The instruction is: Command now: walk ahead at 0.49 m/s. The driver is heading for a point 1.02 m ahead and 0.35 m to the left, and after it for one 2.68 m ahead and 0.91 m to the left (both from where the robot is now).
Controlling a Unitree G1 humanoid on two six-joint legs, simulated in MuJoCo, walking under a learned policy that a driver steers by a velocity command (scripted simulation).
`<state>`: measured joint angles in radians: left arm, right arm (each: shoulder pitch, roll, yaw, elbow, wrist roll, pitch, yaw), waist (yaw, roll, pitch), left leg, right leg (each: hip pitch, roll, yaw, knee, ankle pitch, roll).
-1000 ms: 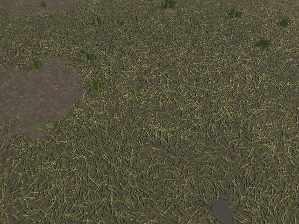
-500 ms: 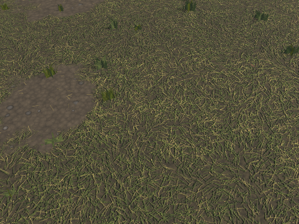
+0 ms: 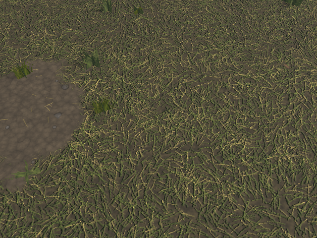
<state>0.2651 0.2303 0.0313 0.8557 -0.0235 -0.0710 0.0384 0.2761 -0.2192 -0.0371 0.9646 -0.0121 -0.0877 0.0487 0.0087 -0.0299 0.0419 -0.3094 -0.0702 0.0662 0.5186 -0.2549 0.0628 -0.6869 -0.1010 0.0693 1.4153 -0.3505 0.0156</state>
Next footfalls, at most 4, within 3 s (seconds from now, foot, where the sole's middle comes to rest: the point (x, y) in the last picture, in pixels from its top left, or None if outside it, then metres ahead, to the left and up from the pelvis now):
0.26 right None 0.34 -0.13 -0.77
0.84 left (135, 198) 0.61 0.14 -0.77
1.32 right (150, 131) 0.96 0.08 -0.77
1.84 left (73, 129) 0.96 0.47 -0.77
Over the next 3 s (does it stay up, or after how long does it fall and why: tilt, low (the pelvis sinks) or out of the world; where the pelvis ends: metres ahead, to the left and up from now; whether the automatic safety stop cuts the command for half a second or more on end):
stays up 1.46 0.68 0.01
